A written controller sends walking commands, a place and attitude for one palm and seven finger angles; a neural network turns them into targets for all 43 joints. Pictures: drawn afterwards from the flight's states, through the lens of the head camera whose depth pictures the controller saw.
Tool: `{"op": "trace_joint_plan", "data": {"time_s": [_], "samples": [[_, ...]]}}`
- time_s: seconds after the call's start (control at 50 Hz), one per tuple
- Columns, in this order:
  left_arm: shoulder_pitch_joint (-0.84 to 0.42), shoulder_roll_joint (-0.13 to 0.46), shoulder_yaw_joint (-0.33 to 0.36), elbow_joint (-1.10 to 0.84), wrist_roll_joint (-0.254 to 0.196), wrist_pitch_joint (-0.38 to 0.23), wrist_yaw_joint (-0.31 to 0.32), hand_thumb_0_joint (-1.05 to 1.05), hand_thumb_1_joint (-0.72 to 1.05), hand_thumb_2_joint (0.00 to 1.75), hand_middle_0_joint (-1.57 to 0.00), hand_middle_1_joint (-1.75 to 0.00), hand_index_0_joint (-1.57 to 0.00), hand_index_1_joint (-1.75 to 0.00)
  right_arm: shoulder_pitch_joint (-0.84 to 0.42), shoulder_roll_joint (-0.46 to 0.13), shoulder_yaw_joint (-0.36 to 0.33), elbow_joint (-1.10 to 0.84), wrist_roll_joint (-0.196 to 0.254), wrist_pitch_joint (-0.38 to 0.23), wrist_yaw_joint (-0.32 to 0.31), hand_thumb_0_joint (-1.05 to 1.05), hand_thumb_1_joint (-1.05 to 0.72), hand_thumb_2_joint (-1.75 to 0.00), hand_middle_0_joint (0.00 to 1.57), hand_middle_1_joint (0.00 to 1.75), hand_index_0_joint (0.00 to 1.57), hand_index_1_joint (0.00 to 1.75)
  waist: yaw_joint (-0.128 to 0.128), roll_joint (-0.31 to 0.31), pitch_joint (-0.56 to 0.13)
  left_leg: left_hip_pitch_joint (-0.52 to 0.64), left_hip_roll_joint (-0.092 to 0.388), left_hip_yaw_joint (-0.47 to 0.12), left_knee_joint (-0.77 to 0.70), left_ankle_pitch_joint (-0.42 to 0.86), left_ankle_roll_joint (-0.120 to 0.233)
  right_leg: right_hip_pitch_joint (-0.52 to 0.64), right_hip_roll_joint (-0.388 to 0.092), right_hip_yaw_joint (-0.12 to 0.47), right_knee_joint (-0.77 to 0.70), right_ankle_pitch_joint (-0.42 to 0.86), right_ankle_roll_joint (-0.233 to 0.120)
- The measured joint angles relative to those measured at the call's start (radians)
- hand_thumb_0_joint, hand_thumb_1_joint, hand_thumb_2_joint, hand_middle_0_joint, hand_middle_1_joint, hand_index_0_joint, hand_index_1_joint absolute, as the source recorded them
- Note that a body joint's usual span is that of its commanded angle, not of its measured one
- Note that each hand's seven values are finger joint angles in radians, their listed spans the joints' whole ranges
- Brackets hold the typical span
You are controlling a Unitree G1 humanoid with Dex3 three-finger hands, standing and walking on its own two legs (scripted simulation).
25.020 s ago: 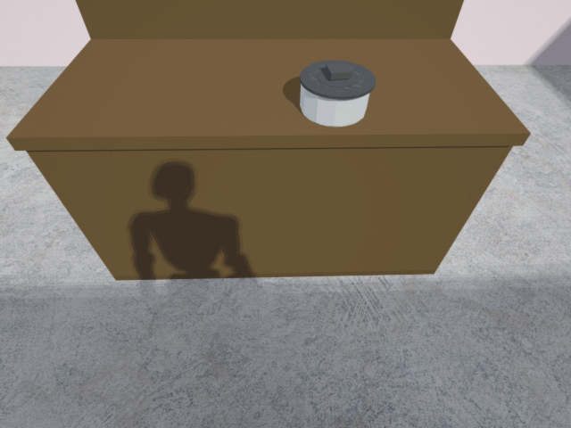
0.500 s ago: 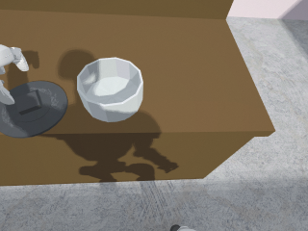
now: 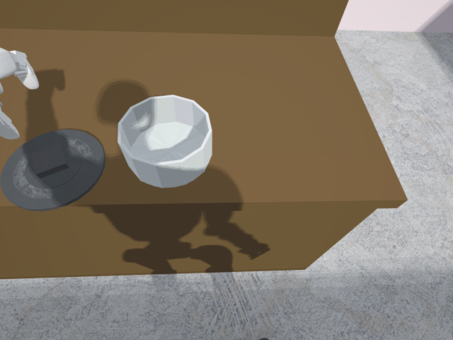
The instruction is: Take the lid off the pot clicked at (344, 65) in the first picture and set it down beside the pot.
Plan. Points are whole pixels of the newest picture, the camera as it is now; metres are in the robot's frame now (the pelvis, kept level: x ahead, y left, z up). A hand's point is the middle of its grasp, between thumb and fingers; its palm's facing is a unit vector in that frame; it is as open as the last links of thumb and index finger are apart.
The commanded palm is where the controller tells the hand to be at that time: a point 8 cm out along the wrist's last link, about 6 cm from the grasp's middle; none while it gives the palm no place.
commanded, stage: raise the empty hand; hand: left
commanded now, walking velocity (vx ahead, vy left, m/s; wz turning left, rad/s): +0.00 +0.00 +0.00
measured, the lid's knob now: (50, 160) +0.45 +0.34 +0.00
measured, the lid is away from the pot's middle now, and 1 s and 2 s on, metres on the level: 0.23 0.23 0.23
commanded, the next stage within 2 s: draw the hand back to the body in 0.20 s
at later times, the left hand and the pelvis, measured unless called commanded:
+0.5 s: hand out of the picture +0.44 +0.35 +0.16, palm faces -0.34 -0.11 -0.93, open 10.9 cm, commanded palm +0.43 +0.34 +0.22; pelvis +0.00 -0.01 +0.00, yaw +0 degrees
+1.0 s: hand (16, 107) +0.41 +0.28 +0.19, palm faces +0.36 -0.84 -0.40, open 10.9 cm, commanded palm +0.34 +0.32 +0.21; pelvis +0.00 -0.02 +0.01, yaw +1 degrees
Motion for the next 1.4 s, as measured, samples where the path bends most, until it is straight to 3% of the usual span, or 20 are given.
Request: {"op": "trace_joint_plan", "data": {"time_s": [0.38,0.54,0.8,0.82,0.86,0.88,0.92,0.96,1.04,1.1,1.4], "samples": [[-0.015,0.039,0.012,-0.006,-0.002,0.017,-0.029,0.00,0.10,0.43,-0.30,-0.98,-0.30,-0.98,0.003,-0.013,-0.006,0.010,0.002,0.000,-0.003,0.01,-0.90,-0.90,0.21,0.30,0.21,0.30,0.001,-0.010,0.011,0.020,0.005,-0.007,-0.025,0.012,-0.008,0.022,0.004,-0.007,-0.024,0.010,0.001],[0.116,0.020,0.078,-0.134,-0.026,-0.005,-0.023,0.00,0.10,0.43,-0.30,-0.98,-0.30,-0.98,-0.001,-0.007,-0.015,-0.014,-0.008,0.015,0.018,0.01,-0.90,-0.90,0.21,0.30,0.20,0.30,0.006,0.001,0.011,0.044,-0.001,-0.008,-0.043,0.020,-0.008,0.040,-0.001,-0.007,-0.028,0.010,-0.002],[0.296,-0.045,0.085,-0.328,-0.080,0.011,-0.025,0.00,0.10,0.43,-0.30,-0.98,-0.30,-0.98,-0.074,0.005,-0.011,-0.066,-0.013,0.008,0.043,0.01,-0.90,-0.90,0.21,0.30,0.20,0.30,0.049,0.016,0.016,0.094,-0.014,-0.020,-0.068,0.039,-0.006,0.091,-0.015,-0.018,-0.040,0.015,0.000],[0.302,-0.066,0.102,-0.325,-0.201,0.020,0.004,0.00,0.10,0.43,-0.30,-0.98,-0.31,-0.98,-0.069,0.009,-0.017,-0.080,-0.011,-0.005,0.037,0.01,-0.90,-0.90,0.21,0.30,0.20,0.30,0.059,0.016,0.028,0.108,-0.014,-0.021,-0.072,0.041,-0.009,0.102,-0.015,-0.019,-0.039,0.014,-0.009],[0.336,-0.137,0.155,-0.346,-0.476,0.017,0.127,0.00,0.10,0.43,-0.30,-0.98,-0.31,-0.98,-0.046,0.016,-0.016,-0.105,-0.012,-0.056,0.021,0.01,-0.90,-0.90,0.21,0.30,0.20,0.30,0.083,0.012,0.057,0.150,-0.015,-0.021,-0.087,0.043,-0.015,0.137,-0.015,-0.019,-0.038,0.007,-0.030],[0.365,-0.176,0.187,-0.369,-0.587,0.010,0.190,0.00,0.10,0.43,-0.30,-0.98,-0.31,-0.98,-0.039,0.020,-0.007,-0.107,-0.015,-0.080,0.014,0.01,-0.90,-0.90,0.21,0.30,0.20,0.30,0.092,0.007,0.064,0.171,-0.013,-0.018,-0.096,0.044,-0.016,0.153,-0.014,-0.016,-0.041,0.005,-0.030],[0.415,-0.246,0.238,-0.412,-0.745,0.005,0.298,0.00,0.10,0.43,-0.30,-0.98,-0.31,-0.98,-0.034,0.030,0.014,-0.094,-0.022,-0.120,0.004,0.01,-0.90,-0.90,0.21,0.30,0.20,0.30,0.101,-0.006,0.069,0.204,-0.008,-0.011,-0.111,0.043,-0.019,0.179,-0.009,-0.009,-0.048,0.005,-0.019],[0.440,-0.306,0.269,-0.453,-0.833,0.015,0.376,0.00,0.10,0.43,-0.30,-0.98,-0.31,-0.98,-0.029,0.041,0.025,-0.075,-0.029,-0.160,-0.002,0.01,-0.90,-0.90,0.21,0.30,0.20,0.30,0.104,-0.020,0.074,0.233,-0.003,-0.011,-0.124,0.043,-0.024,0.205,-0.004,-0.008,-0.055,0.004,-0.017],[0.532,-0.366,0.348,-0.560,-0.915,0.022,0.472,0.00,0.12,0.45,-0.29,-0.96,-0.30,-0.96,-0.024,0.050,0.026,-0.052,-0.051,-0.228,-0.001,0.01,-0.90,-0.90,0.21,0.30,0.21,0.30,0.087,-0.023,0.075,0.285,0.010,-0.005,-0.152,0.044,-0.035,0.248,0.008,-0.004,-0.073,0.005,-0.018],[0.589,-0.384,0.372,-0.610,-0.956,0.029,0.505,0.00,0.15,0.47,-0.29,-0.93,-0.29,-0.93,-0.017,0.047,0.015,-0.038,-0.057,-0.257,0.004,0.01,-0.90,-0.90,0.21,0.30,0.21,0.30,0.084,-0.018,0.073,0.306,0.017,-0.001,-0.164,0.043,-0.040,0.264,0.014,0.000,-0.077,0.001,-0.011],[0.813,-0.447,0.410,-0.825,-1.013,0.047,0.536,0.00,0.42,0.63,-0.25,-0.70,-0.26,-0.70,-0.049,0.011,-0.022,0.015,-0.056,-0.295,0.001,0.01,-0.90,-0.90,0.21,0.30,0.20,0.30,0.106,0.020,0.085,0.359,0.042,-0.012,-0.205,0.063,-0.068,0.304,0.037,-0.014,-0.087,0.000,-0.035]]}}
